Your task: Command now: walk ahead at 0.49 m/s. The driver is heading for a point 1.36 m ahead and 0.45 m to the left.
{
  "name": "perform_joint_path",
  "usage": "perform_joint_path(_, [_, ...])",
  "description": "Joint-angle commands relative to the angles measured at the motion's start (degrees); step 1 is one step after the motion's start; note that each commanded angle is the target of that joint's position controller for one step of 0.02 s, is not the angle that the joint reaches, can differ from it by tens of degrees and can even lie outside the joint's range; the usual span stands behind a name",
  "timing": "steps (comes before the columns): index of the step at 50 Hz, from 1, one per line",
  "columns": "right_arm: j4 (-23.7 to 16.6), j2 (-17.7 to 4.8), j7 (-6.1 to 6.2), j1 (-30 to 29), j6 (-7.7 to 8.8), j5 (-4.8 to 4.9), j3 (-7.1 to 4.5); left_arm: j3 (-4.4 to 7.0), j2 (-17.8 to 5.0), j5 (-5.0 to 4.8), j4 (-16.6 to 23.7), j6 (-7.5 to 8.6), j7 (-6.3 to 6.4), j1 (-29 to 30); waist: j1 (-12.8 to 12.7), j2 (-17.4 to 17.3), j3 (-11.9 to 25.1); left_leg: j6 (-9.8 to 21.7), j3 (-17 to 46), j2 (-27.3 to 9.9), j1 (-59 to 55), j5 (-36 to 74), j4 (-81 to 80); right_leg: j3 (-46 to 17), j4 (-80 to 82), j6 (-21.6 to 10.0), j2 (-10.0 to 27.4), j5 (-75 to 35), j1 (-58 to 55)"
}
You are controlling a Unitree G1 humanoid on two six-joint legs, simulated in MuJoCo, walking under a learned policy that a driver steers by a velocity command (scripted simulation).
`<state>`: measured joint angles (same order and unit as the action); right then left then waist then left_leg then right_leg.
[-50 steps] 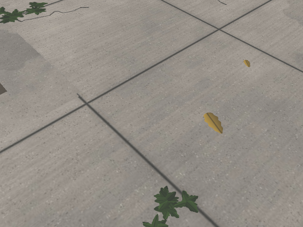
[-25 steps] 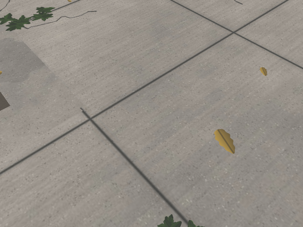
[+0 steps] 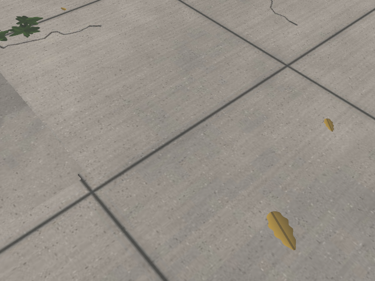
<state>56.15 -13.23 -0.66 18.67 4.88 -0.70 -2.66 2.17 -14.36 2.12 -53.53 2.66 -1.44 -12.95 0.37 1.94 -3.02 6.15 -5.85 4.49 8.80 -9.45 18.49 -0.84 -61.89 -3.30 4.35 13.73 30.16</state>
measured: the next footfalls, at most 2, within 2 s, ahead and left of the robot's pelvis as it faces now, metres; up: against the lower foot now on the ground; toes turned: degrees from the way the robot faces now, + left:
right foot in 0.30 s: +0.35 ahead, -0.11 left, +0.00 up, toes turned -1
left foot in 0.84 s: +0.28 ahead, +0.10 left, +0.00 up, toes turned +25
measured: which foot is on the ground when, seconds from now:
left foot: down 0.00-0.30, up 0.32-0.82, down 0.84-1.00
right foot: up 0.00-0.28, down 0.30-0.84, up 0.86-1.00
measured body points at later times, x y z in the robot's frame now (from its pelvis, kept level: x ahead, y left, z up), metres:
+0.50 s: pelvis +0.22 -0.04 -0.01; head +0.27 -0.06 +0.44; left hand +0.31 +0.22 -0.13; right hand +0.29 -0.30 -0.16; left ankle +0.17 +0.08 -0.66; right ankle +0.31 -0.11 -0.74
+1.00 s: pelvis +0.32 +0.04 +0.00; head +0.32 +0.07 +0.45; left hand +0.31 +0.33 -0.13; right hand +0.47 -0.19 -0.12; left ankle +0.25 +0.09 -0.74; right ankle +0.39 -0.09 -0.68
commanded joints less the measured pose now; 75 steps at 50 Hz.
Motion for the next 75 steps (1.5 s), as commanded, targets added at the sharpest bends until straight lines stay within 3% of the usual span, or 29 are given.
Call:
perform_joint_path(1, [-1.2, -5.8, 0.11, 2.2, 1.31, 0.30, -0.88, 0.31, -2.1, 0.23, 2.5, -0.71, -0.49, 0.1, -1.3, -4.4, -1.2, 6.5, 12.7, -15.4, -0.3, 8.5, -12.9, 0.9, 4.2, 1.7, 2.5, -5.8, 5.6])
perform_joint_path(10, [2.5, -4.9, 0.94, 10.3, 0.60, -0.25, 0.00, -0.87, -0.6, -0.50, 7.3, 0.27, -0.17, 15.6, 3.1, -4.8, -3.3, 4.4, 7.6, -14.5, -9.8, 29.6, -7.5, 5.4, 27.1, 1.4, -1.5, -14.2, 3.9])
perform_joint_path(14, [2.4, -6.6, 1.69, 6.9, 0.12, -0.33, -0.24, 0.24, -3.4, -0.37, 3.3, 2.26, 1.31, 3.5, -2.2, -6.7, 2.3, 1.4, 9.6, -13.0, -12.1, 47.4, 8.2, 4.4, 34.6, -1.2, -6.1, -11.9, -11.2])
perform_joint_path(15, [1.7, -6.9, 1.67, 5.3, 0.15, 0.72, -0.31, 0.92, -5.4, 0.43, 1.4, 3.31, 1.92, -3.6, -5.5, -5.0, 6.0, 0.0, 8.4, -10.6, -7.1, 40.8, 17.8, 3.3, 39.0, -2.2, -3.6, -23.2, -22.5])
perform_joint_path(16, [-1.1, -4.9, 1.86, 5.0, 0.40, 1.91, 0.25, 2.07, -10.5, 1.88, 0.6, 3.91, 2.70, -11.3, -7.1, 0.6, 14.4, -1.6, 6.6, -7.0, 4.5, 16.2, 33.3, -7.5, 33.5, -4.6, 10.2, -50.1, -38.7])
perform_joint_path(17, [-0.5, 0.7, 2.48, 15.2, -0.61, 4.45, 1.02, 2.91, -13.5, 0.67, 1.8, 2.99, 2.01, -10.2, -3.0, 12.2, 26.7, -3.0, 4.8, 1.3, 18.2, -29.9, 53.1, -22.2, 29.9, -14.9, 26.3, -74.0, -53.7])
perform_joint_path(18, [0.8, -6.1, 3.21, 12.4, -1.90, 2.20, -1.00, 2.59, -9.9, -1.72, 3.5, 1.73, 1.78, -8.4, -3.9, 1.9, 26.7, -2.7, 9.4, -1.4, 18.3, -26.0, 55.6, -18.7, 32.2, -13.9, 22.1, -66.5, -46.9])
perform_joint_path(20, [-0.9, -4.2, 2.45, 5.5, -2.75, 0.41, -1.51, 0.65, -3.4, -1.43, 4.7, 1.27, 2.44, 0.7, -0.6, 1.4, 10.8, -3.9, 8.4, -5.2, 20.7, -18.7, 52.3, -8.7, 39.6, -9.9, 16.3, -48.8, -30.6])
perform_joint_path(21, [-1.2, -3.8, 1.83, 4.1, -3.61, -0.51, -1.85, 0.28, -2.3, -1.48, 4.6, 1.19, 3.07, 1.5, 0.1, 2.7, 6.9, -4.6, 8.3, -6.4, 19.9, -16.4, 50.6, -5.4, 42.2, -8.7, 14.3, -44.5, -25.0])
perform_joint_path(25, [-2.2, -1.6, 0.90, 5.7, -6.64, -0.96, -2.27, 0.76, -3.8, -0.92, 4.9, 1.39, 3.65, 1.9, 3.0, 3.2, 7.2, -6.3, 6.0, -5.6, 15.6, -12.3, 50.1, 1.5, 45.5, -9.9, 13.1, -36.8, -15.7])
perform_joint_path(29, [-6.5, -3.4, -0.94, -2.5, -8.17, -1.77, -2.47, 1.64, -5.4, -0.74, 5.2, 0.89, 3.12, 1.6, 1.5, 6.7, 4.4, -5.8, 5.1, -9.0, 20.9, -6.7, 40.0, -0.1, 54.3, -8.7, 13.5, 7.0, -14.8])
perform_joint_path(33, [-9.5, -3.2, -2.60, -8.2, -7.82, -1.60, -2.14, 3.07, -8.7, -0.75, 4.9, 1.05, 2.72, -0.9, -0.2, 3.0, 4.0, -5.1, 3.5, -8.9, 20.2, -6.5, 30.1, 1.0, 55.9, -8.0, 15.6, 13.5, -18.1])
perform_joint_path(38, [-11.4, -4.3, -3.55, -10.4, -7.11, -1.18, -2.31, 4.19, -10.5, -0.26, 5.3, 0.54, 1.86, -1.4, -1.5, 4.3, 3.0, -2.9, -0.5, -7.2, 13.8, -12.1, 20.7, 4.5, 54.6, -6.0, 16.2, 20.3, -18.4])
perform_joint_path(41, [-9.9, -4.0, -3.27, -4.6, -5.97, -1.28, -2.24, 4.59, -10.7, -0.67, 5.5, -0.68, 1.31, -0.2, 1.3, 1.5, 2.0, -0.6, -2.7, -4.7, 2.6, -11.0, 9.7, 9.1, 47.7, -3.4, 14.3, 24.5, -13.7])
perform_joint_path(42, [-7.0, -5.4, -2.68, 2.1, -5.29, -1.32, -2.85, 4.11, -8.4, -0.19, 5.7, -1.28, 1.10, 0.0, 3.5, -3.7, 2.2, 1.0, -0.1, -3.9, -4.5, -14.7, 5.0, 12.6, 37.7, -1.7, 10.7, 25.3, -9.1])
perform_joint_path(43, [-5.3, -9.6, -1.69, 8.5, -4.41, -1.80, -3.91, 2.67, -3.3, 0.65, 6.8, -1.75, 0.52, 1.3, 6.2, -17.7, 2.4, 4.4, 18.2, -15.5, -10.7, -26.9, -3.8, 18.2, 15.2, 0.9, 4.8, 23.7, 1.1])
perform_joint_path(44, [-7.0, -15.5, -0.75, 8.6, -4.01, -0.46, -4.72, 2.28, -2.6, 1.19, 11.2, -1.58, 0.14, 6.2, 6.2, -20.6, -2.6, 10.7, 44.8, -25.2, -11.7, -40.4, -12.8, 10.6, 5.3, 3.0, -3.9, 23.1, 19.9])
perform_joint_path(45, [-7.3, -13.3, 0.14, 6.2, -4.13, -0.30, -4.17, 2.89, -6.2, 1.63, 11.8, -1.05, -0.36, 9.4, 5.6, -10.6, -5.7, 11.1, 40.2, -24.8, -9.4, -35.3, -13.3, 3.1, 2.1, 3.1, -0.1, 15.1, 22.0])
perform_joint_path(47, [-8.8, -10.7, 0.52, 0.7, -3.41, 0.15, -3.33, 2.99, -7.1, 0.04, 9.9, 0.54, -1.26, 5.3, 1.1, -9.1, -3.4, 8.4, 29.4, -18.5, -8.6, -16.7, -11.8, 1.7, 4.6, 3.8, 1.3, 3.6, 16.7])
perform_joint_path(50, [-8.9, -9.3, 0.44, 0.9, -1.51, 0.79, -2.86, 2.94, -6.7, 0.99, 8.7, -0.04, -1.06, 4.6, 0.0, -5.8, 1.1, 7.4, 22.1, -14.8, -10.9, 8.2, -8.7, 2.3, 5.2, 5.1, 0.1, -2.1, 12.5])
perform_joint_path(59, [-6.1, -10.1, 1.13, 8.5, -1.07, 0.19, -3.03, 0.79, -4.0, -0.48, 14.7, -0.40, -1.15, 18.2, 4.1, -7.9, -1.5, 6.2, 20.0, -13.4, -10.3, 20.7, -5.9, 3.6, 25.1, 4.6, -2.3, -10.6, 7.6])
perform_joint_path(62, [-5.8, -11.0, 1.46, 6.1, -0.60, 0.00, -2.96, 1.25, -5.6, -0.67, 13.7, 0.23, -0.66, 12.8, 1.0, -7.9, -0.8, 3.6, 19.6, -14.7, -9.6, 30.1, -3.6, 3.8, 29.6, 1.0, -3.6, -9.6, -3.6])
perform_joint_path(64, [-5.5, -12.3, 1.32, 4.5, -0.57, -0.40, -3.23, 2.50, -7.8, -0.77, 9.6, 0.80, 0.65, -0.5, -4.8, -5.8, 5.5, 1.8, 16.5, -11.8, -9.7, 43.1, 11.7, 5.7, 33.2, -1.2, -7.1, -6.1, -18.4])
perform_joint_path(65, [-5.6, -10.9, 1.12, 5.1, -0.47, -0.42, -2.83, 3.25, -9.9, -0.01, 7.6, 1.39, 1.45, -9.0, -8.2, -3.3, 10.7, 1.0, 14.7, -8.7, -2.8, 33.6, 25.4, 0.6, 34.0, -2.8, -1.9, -3.2, -30.7])
perform_joint_path(66, [-7.2, -4.8, 0.69, 10.0, -0.37, 1.12, -1.45, 4.36, -15.9, 1.47, 7.6, 1.67, 1.94, -14.6, -6.8, 8.5, 18.2, -1.2, 10.7, -1.4, 11.4, 7.3, 45.4, -23.6, 38.3, -7.2, 13.7, 10.9, -43.3])
perform_joint_path(67, [-6.7, -5.9, 0.45, 13.3, -0.21, 0.97, -1.66, 4.58, -16.3, 0.17, 6.3, 0.90, 1.19, -12.0, -3.7, 16.4, 19.3, -0.9, 13.3, 4.0, 20.8, -18.6, 54.6, -46.0, 49.6, -11.1, 19.0, 13.4, -43.3])
perform_joint_path(69, [-6.9, -8.4, 0.23, 4.5, -0.58, -0.57, -1.71, 2.61, -7.1, -0.95, 8.5, 0.99, 0.60, -1.1, -1.7, 0.0, 4.3, -0.2, 13.3, -3.4, 24.0, -10.2, 55.4, -29.4, 49.7, -10.1, 14.9, 15.1, -27.8])
perform_joint_path(72, [-7.4, -6.1, -0.78, 2.2, -1.65, -1.74, -1.04, 1.42, -4.4, -0.72, 5.9, 2.24, 0.89, -1.5, 0.6, 2.3, 1.5, -1.2, 11.6, -6.8, 19.7, -6.8, 47.7, -14.5, 51.8, -7.4, 8.5, -2.5, -20.1])
perform_joint_path(75, [-8.3, -5.0, -1.33, -0.6, -2.42, -1.81, -0.49, 1.64, -5.4, -1.50, 3.6, 3.50, 0.55, -5.2, 0.9, 2.1, 1.3, -2.7, 9.0, -8.2, 23.1, -4.4, 44.1, -10.0, 53.7, -8.9, 8.2, -11.1, -21.2])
